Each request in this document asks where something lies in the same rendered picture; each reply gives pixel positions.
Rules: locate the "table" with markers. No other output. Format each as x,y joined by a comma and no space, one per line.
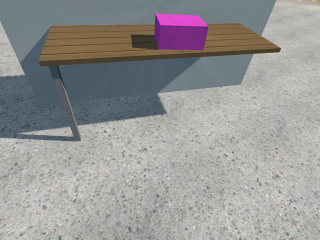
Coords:
89,44

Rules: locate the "carton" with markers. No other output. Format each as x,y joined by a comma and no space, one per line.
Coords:
180,32

